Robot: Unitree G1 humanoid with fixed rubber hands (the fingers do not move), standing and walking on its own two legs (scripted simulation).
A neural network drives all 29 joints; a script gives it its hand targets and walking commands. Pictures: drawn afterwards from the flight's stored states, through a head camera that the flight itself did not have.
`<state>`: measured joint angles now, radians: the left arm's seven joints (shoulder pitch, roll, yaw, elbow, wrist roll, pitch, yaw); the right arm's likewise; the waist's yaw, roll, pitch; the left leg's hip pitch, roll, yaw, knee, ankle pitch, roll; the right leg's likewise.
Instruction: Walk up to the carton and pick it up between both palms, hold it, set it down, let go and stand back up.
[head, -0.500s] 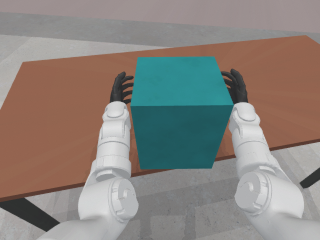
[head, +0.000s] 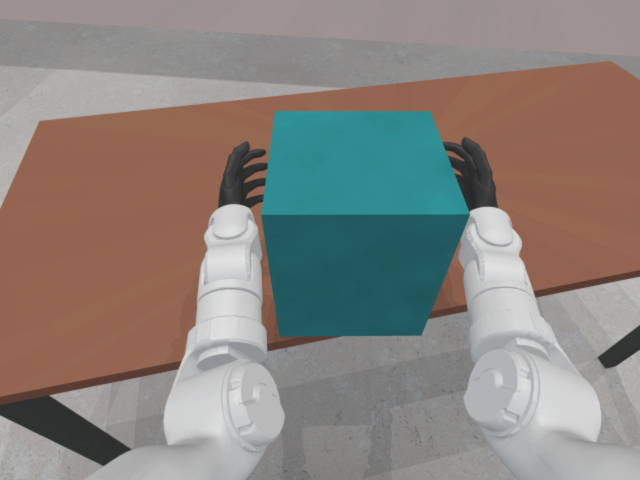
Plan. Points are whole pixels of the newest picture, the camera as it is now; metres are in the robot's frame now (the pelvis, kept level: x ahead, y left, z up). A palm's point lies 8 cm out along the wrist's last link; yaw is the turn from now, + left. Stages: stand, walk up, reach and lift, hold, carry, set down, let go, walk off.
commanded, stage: set down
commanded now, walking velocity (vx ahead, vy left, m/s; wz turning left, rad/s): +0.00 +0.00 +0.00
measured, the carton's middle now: (351, 228) +0.42 +0.03 +0.06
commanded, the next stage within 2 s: none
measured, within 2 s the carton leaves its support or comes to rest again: neither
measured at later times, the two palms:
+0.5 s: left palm (237, 209) +0.39 +0.18 +0.12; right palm (476, 206) +0.41 -0.12 +0.13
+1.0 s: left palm (237, 211) +0.39 +0.18 +0.11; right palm (476, 209) +0.41 -0.12 +0.13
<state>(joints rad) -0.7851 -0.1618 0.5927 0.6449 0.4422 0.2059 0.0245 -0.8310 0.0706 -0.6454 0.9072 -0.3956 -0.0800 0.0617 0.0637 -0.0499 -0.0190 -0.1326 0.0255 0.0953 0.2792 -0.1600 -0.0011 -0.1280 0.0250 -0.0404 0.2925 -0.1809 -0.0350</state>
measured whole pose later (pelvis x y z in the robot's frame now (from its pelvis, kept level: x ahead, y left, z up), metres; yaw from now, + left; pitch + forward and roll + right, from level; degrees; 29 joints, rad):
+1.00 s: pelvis +0.00 +0.00 +0.00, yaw -1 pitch +1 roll +0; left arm -0.78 -0.17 0.61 0.62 0.48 0.16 0.02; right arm -0.82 0.09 -0.63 0.84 -0.41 -0.07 0.09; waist 0.05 -0.07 0.02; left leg -0.14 0.03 0.12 0.27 -0.15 0.00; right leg -0.14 0.02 -0.05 0.28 -0.17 -0.03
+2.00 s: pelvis -0.03 -0.02 -0.01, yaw +1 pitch +15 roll +0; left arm -1.12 0.32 0.00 1.14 -0.25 0.18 0.13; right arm -1.20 -0.39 0.09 1.23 0.40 0.18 -0.03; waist 0.09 -0.02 -0.24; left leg -0.53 0.05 0.05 0.41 -0.14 -0.02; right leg -0.51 0.04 -0.09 0.39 -0.15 -0.07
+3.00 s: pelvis -0.03 -0.01 +0.00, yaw +1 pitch +5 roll +0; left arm -0.80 0.33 0.12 0.55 -0.16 0.54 0.13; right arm -0.90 -0.40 0.05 0.86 0.44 0.32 0.02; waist 0.07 -0.04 -0.10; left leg -0.29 0.04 0.05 0.35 -0.14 -0.02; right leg -0.27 0.05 -0.05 0.33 -0.14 -0.06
